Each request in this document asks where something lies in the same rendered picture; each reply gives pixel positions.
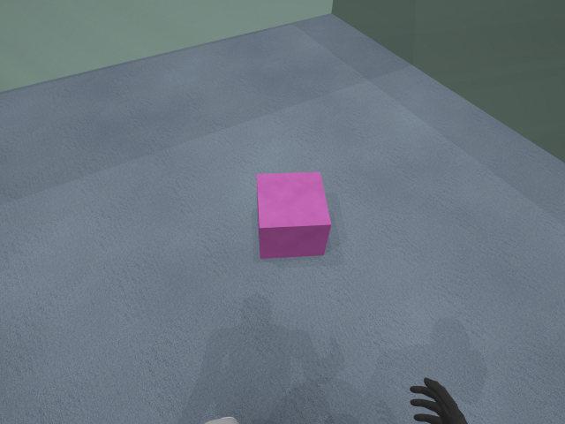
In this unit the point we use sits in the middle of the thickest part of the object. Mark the right robot hand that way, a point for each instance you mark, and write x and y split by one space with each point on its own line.
444 405

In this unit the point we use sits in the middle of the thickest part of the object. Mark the carton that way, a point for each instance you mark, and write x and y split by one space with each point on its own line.
293 215

